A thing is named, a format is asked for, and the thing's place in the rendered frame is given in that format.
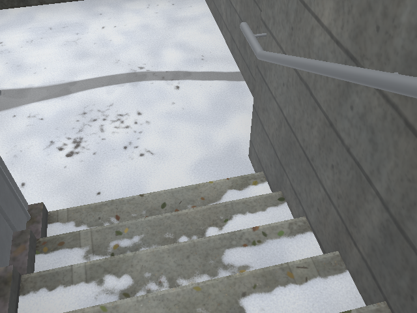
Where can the stairs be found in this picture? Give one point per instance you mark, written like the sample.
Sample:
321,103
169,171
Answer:
224,246

